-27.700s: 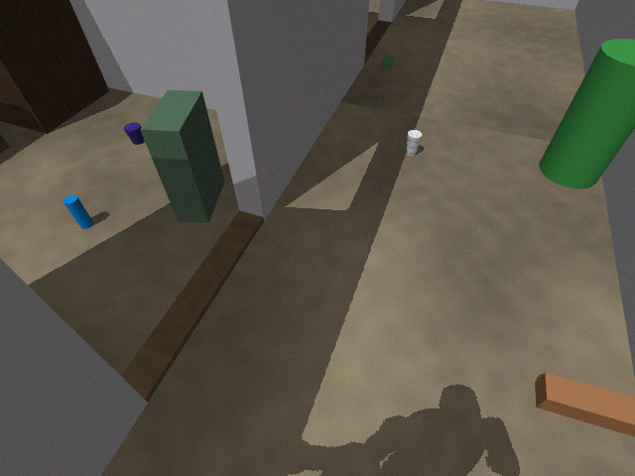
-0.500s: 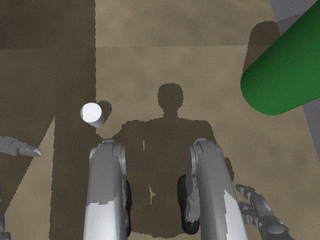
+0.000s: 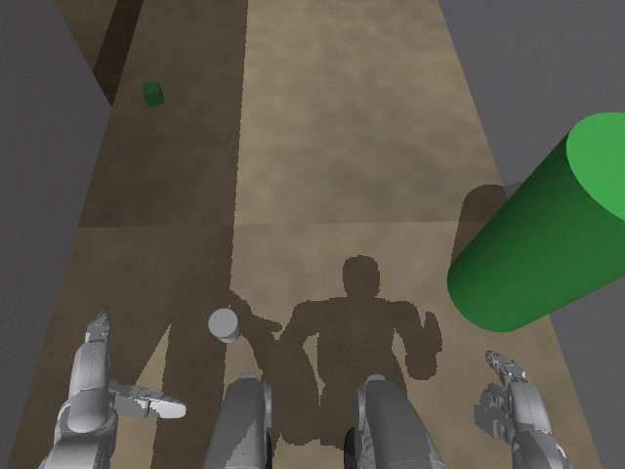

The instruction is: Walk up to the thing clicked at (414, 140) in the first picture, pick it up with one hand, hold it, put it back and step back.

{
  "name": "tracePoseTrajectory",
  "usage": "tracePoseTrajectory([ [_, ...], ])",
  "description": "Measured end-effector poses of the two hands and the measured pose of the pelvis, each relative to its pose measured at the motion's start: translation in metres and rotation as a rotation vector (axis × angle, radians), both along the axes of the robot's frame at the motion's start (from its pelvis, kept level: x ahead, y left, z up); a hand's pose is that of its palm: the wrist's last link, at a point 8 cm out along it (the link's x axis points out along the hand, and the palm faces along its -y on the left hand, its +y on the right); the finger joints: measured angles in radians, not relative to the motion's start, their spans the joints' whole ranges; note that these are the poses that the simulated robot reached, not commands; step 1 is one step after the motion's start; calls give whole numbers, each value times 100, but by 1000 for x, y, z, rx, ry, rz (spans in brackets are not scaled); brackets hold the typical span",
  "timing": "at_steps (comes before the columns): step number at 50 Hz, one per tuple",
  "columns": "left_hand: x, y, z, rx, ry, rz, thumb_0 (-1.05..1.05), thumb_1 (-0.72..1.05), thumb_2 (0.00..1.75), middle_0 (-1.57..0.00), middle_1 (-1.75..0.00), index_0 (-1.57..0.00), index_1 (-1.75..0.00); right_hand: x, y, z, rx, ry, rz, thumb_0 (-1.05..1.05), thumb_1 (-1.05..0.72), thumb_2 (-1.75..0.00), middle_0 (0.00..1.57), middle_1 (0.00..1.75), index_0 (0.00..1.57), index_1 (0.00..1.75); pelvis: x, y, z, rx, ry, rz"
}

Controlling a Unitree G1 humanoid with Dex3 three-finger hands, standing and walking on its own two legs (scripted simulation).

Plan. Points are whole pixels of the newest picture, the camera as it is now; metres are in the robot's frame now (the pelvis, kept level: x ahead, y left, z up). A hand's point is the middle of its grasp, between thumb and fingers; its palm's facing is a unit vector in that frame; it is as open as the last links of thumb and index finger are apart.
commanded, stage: home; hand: left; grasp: from the side
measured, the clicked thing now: (226, 328) +0.42 +0.22 -0.57
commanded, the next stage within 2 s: none
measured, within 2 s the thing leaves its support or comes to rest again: neither
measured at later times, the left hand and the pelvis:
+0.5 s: hand (126, 387) +0.20 +0.20 +0.04, palm faces +0.13 -0.94 -0.30, open 17.4 cm; pelvis +0.04 +0.01 +0.09, yaw +1 degrees
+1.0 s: hand (139, 401) +0.19 +0.19 +0.04, palm faces +0.12 -0.95 -0.28, open 17.5 cm; pelvis +0.03 +0.00 +0.10, yaw +2 degrees
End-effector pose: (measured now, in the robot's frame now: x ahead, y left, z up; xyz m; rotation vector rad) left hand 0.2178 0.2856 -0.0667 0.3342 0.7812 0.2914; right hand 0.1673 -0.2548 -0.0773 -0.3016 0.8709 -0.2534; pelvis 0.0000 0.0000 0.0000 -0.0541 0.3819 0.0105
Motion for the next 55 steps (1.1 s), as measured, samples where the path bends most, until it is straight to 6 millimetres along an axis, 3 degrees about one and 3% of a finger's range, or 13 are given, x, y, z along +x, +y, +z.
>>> tracePoseTrajectory([
  [10, -16, -24, 77, -57, -1, -3, -1, -52, 6, -6, -6, -6, -6, 3, 22, 69, 18, -77, -22, 1, -89, -90, 21, 30, 20, 30, 25, 8, 62, 2, -134, 14],
  [15, -22, -34, 115, -69, -45, -28, -1, -53, 6, -6, -6, -6, -6, 9, 34, 89, 41, -138, -28, 1, -89, -90, 21, 30, 20, 30, 35, 13, 80, 4, -186, 16],
  [20, -28, -40, 137, -80, -81, -38, -1, -54, 5, -5, -6, -6, -6, 20, 43, 102, 59, -191, -9, 1, -89, -90, 21, 30, 20, 30, 40, 15, 89, 7, -220, 18],
  [31, -43, -39, 135, -102, -50, -20, -1, -54, 5, -5, -6, -6, -6, 35, 42, 116, 37, -234, 57, 1, -89, -90, 21, 30, 21, 30, 39, 12, 95, 12, -246, 28],
  [43, -39, -48, 142, -104, -83, -38, -1, -57, 3, -5, -5, -5, -5, 21, 29, 115, 36, -221, 40, 2, -90, -90, 21, 30, 20, 30, 35, 5, 98, 18, -268, 29],
  [55, -54, -55, 138, -111, -65, -35, -1, -56, 4, -5, -6, -6, -6, 10, 20, 113, 36, -218, 40, 2, -90, -90, 21, 30, 20, 30, 25, -2, 97, 24, -273, 28],
])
